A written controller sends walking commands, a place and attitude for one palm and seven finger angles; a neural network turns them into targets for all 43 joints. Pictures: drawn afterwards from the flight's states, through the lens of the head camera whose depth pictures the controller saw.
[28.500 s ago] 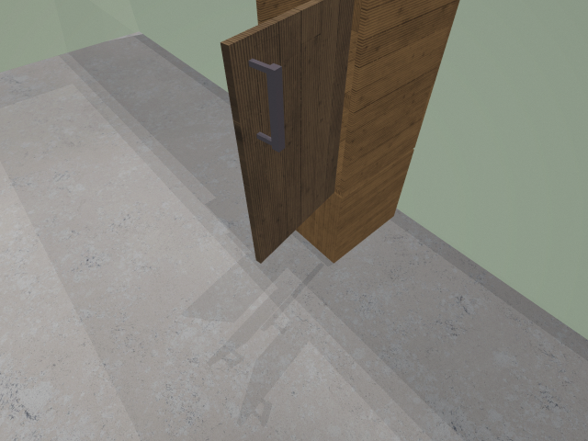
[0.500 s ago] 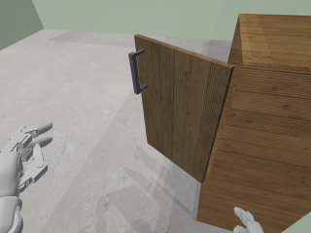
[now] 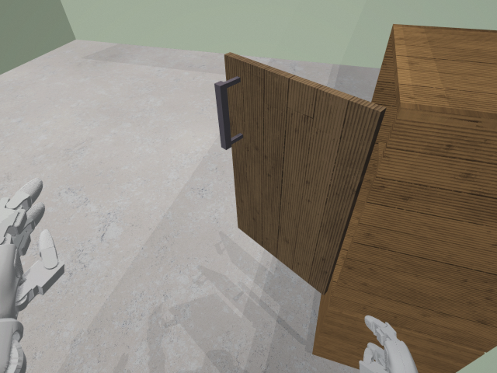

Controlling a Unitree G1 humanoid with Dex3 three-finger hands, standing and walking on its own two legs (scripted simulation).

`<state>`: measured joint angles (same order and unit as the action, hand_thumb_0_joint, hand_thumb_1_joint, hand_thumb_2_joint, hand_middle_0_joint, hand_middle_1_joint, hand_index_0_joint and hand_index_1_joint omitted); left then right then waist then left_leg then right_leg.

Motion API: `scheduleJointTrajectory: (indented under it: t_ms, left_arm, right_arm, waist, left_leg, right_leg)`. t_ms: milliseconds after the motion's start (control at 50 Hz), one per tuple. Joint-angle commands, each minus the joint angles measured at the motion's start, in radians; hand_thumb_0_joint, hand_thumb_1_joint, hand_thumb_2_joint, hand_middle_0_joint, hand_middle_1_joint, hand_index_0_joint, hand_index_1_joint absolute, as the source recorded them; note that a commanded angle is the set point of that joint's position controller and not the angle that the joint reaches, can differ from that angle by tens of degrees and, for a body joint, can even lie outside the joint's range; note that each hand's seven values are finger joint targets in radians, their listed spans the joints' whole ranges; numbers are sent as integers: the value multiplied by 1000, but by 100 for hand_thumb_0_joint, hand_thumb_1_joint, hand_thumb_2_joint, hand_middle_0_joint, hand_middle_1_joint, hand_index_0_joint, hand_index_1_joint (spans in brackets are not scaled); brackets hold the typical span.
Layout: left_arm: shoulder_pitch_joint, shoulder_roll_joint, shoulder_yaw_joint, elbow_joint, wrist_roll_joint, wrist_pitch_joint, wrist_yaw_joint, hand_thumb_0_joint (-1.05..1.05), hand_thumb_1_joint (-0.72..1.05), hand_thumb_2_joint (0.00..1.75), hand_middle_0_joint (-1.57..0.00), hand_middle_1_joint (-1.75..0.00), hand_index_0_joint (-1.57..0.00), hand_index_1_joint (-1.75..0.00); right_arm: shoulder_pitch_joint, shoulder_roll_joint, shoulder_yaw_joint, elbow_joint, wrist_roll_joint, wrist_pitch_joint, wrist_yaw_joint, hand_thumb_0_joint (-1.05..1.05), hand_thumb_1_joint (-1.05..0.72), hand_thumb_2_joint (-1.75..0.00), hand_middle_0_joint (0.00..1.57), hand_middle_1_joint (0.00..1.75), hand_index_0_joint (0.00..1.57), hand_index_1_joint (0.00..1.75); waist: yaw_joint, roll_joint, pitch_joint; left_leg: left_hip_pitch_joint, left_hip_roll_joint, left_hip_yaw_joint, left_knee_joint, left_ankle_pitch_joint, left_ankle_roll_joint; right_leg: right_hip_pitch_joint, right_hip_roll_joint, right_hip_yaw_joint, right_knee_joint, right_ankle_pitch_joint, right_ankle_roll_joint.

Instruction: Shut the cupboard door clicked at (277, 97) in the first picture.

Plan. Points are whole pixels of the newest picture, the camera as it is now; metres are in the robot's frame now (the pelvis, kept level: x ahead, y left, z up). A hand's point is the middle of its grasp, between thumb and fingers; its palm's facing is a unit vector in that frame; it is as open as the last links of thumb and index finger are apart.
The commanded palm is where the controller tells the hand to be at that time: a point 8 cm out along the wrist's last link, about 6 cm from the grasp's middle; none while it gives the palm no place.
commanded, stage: step back with the hand held close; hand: left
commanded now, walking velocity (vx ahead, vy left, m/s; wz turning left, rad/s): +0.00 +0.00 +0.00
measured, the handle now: (230, 114) +0.62 +0.12 +0.13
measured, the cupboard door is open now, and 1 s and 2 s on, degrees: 63 63 63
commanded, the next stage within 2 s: stop stepping back and stand still in 1.90 s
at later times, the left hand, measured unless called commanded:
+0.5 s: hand (47, 269) +0.18 +0.28 +0.16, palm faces +0.35 -0.79 -0.51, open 7.4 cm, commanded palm +0.12 +0.31 +0.17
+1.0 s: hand (8, 305) +0.14 +0.29 +0.16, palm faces +0.44 -0.78 -0.45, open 7.4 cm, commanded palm +0.07 +0.33 +0.17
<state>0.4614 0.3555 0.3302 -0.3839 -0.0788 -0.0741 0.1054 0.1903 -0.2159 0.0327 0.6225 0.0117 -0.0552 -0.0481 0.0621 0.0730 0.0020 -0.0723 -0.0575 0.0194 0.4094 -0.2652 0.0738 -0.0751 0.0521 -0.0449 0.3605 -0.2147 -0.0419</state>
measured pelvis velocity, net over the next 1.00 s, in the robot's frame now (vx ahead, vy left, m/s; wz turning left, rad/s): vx -0.08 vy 0.03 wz -0.03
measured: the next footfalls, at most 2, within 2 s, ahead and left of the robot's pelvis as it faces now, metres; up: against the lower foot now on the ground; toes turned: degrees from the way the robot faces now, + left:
right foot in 1.94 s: -0.26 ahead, -0.10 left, +0.00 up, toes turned +0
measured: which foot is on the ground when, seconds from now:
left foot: down 0.00-1.00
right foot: down 0.00-1.00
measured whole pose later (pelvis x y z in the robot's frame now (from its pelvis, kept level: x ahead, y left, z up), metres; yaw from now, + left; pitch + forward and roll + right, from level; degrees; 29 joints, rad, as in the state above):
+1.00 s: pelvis -0.08 +0.03 -0.03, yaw -2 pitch -1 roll -2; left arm 0.46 0.41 0.47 -0.51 0.00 -0.25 0.13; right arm 0.25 -0.22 0.00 0.55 0.00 -0.02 -0.06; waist 0.01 -0.01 0.02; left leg -0.42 -0.06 0.08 0.73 -0.31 0.13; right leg -0.43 0.03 -0.02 0.68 -0.23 0.00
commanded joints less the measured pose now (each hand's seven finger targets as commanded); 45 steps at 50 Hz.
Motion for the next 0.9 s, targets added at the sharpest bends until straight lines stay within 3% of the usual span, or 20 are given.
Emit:
scheduleJointTrajectory:
  t_ms: [0, 20, 40, 60, 80, 120, 160, 240, 280, 320, 360, 380, 400, 560, 580, 620, 660, 680, 820, 880]
  left_arm:
    - [-82, 185, 122, -212, -3, -64, 11, 0, 90, 90, -20, -30, -20, -30]
    - [-83, 184, 122, -215, -2, -65, 12, 0, 90, 90, -20, -30, -20, -30]
    - [-223, 342, 277, -315, 2, -111, 23, 0, 90, 90, -20, -30, -20, -30]
    - [-99, 257, 218, -202, -7, -115, 16, 0, 90, 90, -20, -30, -20, -30]
    - [-69, 247, 208, -192, -3, -120, 12, 0, 90, 90, -20, -30, -20, -30]
    - [-5, 188, 146, -161, 1, -124, 6, 0, 90, 90, -20, -30, -20, -30]
    - [10, 197, 144, -188, 4, -131, 11, 0, 90, 90, -20, -30, -20, -30]
    - [35, 256, 198, -264, 7, -137, 26, 0, 90, 90, -20, -30, -20, -30]
    - [47, 291, 234, -297, 6, -136, 31, 0, 90, 90, -20, -30, -20, -30]
    - [70, 280, 233, -296, 5, -135, 31, 0, 90, 90, -20, -30, -20, -30]
    - [77, 279, 242, -298, 4, -136, 33, 0, 90, 90, -20, -30, -20, -30]
    - [77, 298, 263, -303, 7, -139, 34, 0, 90, 90, -20, -30, -20, -30]
    - [89, 273, 247, -292, 6, -139, 34, 0, 90, 90, -20, -30, -20, -30]
    - [30, 248, 234, -295, 34, -166, 41, 0, 90, 90, -20, -30, -20, -30]
    - [21, 268, 256, -305, 40, -173, 41, 0, 90, 90, -20, -30, -20, -30]
    - [12, 250, 242, -308, 44, -183, 42, 0, 90, 90, -20, -30, -20, -30]
    - [-11, 247, 242, -317, 51, -192, 44, 0, 90, 90, -20, -30, -20, -30]
    - [-23, 269, 263, -329, 57, -199, 44, 0, 90, 90, -20, -30, -20, -30]
    - [-70, 233, 239, -323, 70, -218, 42, 0, 90, 90, -20, -30, -20, -30]
    - [-74, 258, 267, -327, 75, -230, 43, 0, 90, 90, -20, -30, -20, -30]
  right_arm:
    - [-126, -120, -50, -155, 5, -43, -11, 0, -90, -90, 20, 30, 20, 30]
    - [-123, -122, -50, -156, 4, -43, -10, 0, -90, -90, 20, 30, 20, 30]
    - [-123, -153, -65, -202, 16, -26, -12, 0, -90, -90, 20, 30, 20, 30]
    - [-105, -138, -66, -178, 11, -13, -17, 0, -90, -90, 20, 30, 20, 30]
    - [-99, -143, -73, -182, 11, -5, -13, 0, -90, -90, 20, 30, 20, 30]
    - [-95, -148, -80, -183, 12, 16, -10, 0, -90, -90, 20, 30, 20, 30]
    - [-95, -153, -86, -191, 14, 31, -13, 0, -90, -90, 20, 30, 20, 30]
    - [-96, -157, -96, -217, 19, 53, -29, 0, -90, -90, 20, 30, 20, 30]
    - [-102, -160, -96, -231, 17, 61, -36, 0, -90, -90, 20, 30, 20, 30]
    - [-95, -153, -96, -244, 18, 69, -39, 0, -90, -90, 20, 30, 20, 30]
    - [-85, -157, -100, -252, 17, 73, -41, 0, -90, -90, 20, 30, 20, 30]
    - [-91, -164, -104, -252, 12, 72, -42, 0, -90, -90, 20, 30, 20, 30]
    - [-86, -155, -101, -256, 14, 72, -43, 0, -90, -90, 20, 30, 20, 30]
    - [-65, -173, -101, -262, 9, 46, -45, 0, -90, -90, 20, 30, 20, 30]
    - [-66, -179, -103, -258, 6, 40, -46, 0, -90, -90, 20, 30, 20, 30]
    - [-57, -172, -100, -260, 6, 31, -45, 0, -90, -90, 20, 30, 20, 30]
    - [-56, -174, -99, -257, 4, 22, -45, 0, -90, -90, 20, 30, 20, 30]
    - [-56, -180, -103, -255, 1, 17, -46, 0, -90, -90, 20, 30, 20, 30]
    - [-41, -176, -102, -239, -4, -7, -40, 0, -90, -90, 20, 30, 20, 30]
    - [-42, -178, -107, -229, -9, -13, -36, 0, -90, -90, 20, 30, 20, 30]
  waist:
    - [-2, 14, -53]
    - [-2, 22, -60]
    - [-29, 36, -21]
    - [-34, -37, -32]
    - [-35, -70, -40]
    - [-47, -79, -87]
    - [-52, -52, -118]
    - [-50, -39, -195]
    - [-46, 2, -209]
    - [-47, -8, -206]
    - [-49, -21, -189]
    - [-44, 0, -181]
    - [-48, -3, -170]
    - [-57, 11, -81]
    - [-54, 14, -85]
    - [-58, -15, -80]
    - [-61, 8, -64]
    - [-57, 7, -69]
    - [-63, 14, -40]
    - [-59, 2, -48]
  left_leg:
    - [-38, 82, -80, -72, 291, -70]
    - [-37, 82, -83, -73, 296, -72]
    - [-156, 111, -115, -40, 173, -29]
    - [-156, 104, -123, -10, 146, -26]
    - [-146, 101, -120, 20, 154, -28]
    - [-126, 109, -110, 54, 174, -29]
    - [-128, 120, -109, 57, 202, -26]
    - [-150, 149, -123, 56, 394, -34]
    - [-169, 167, -137, 47, 476, -33]
    - [-194, 181, -145, 43, 495, -30]
    - [-245, 192, -161, 26, 436, -23]
    - [-280, 198, -167, 13, 386, -14]
    - [-309, 201, -171, 11, 342, -8]
    - [-595, 217, -233, -78, -164, 38]
    - [-626, 219, -246, -91, -211, 43]
    - [-662, 217, -255, -93, -271, 49]
    - [-702, 224, -269, -111, -350, 57]
    - [-725, 229, -282, -120, -370, 60]
    - [-790, 237, -291, -114, -474, 67]
    - [-812, 247, -305, -108, -437, 71]
  right_leg:
    - [22, -51, 52, -35, 161, 6]
    - [24, -51, 52, -33, 160, 6]
    - [-7, -104, 171, -34, 232, 1]
    - [-31, -149, 190, -38, 226, -15]
    - [-58, -170, 212, -42, 246, -21]
    - [-96, -194, 218, -21, 242, -22]
    - [-108, -194, 209, 10, 256, -14]
    - [-54, -163, 166, 127, 403, 3]
    - [-40, -139, 151, 174, 415, 15]
    - [-40, -124, 149, 198, 381, 22]
    - [-34, -111, 151, 216, 323, 25]
    - [-24, -107, 152, 220, 308, 28]
    - [-21, -110, 159, 225, 294, 28]
    - [43, -85, 179, 277, 134, 31]
    - [67, -80, 175, 285, 131, 33]
    - [76, -82, 179, 297, 113, 31]
    - [81, -74, 176, 321, 88, 33]
    - [103, -67, 170, 327, 83, 36]
    - [96, -65, 179, 374, 34, 30]
    - [118, -59, 174, 392, 72, 31]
